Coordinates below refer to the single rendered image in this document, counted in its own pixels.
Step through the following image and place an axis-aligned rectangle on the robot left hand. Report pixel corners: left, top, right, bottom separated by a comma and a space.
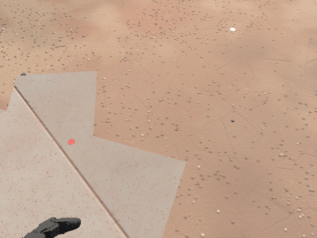
22, 217, 81, 238

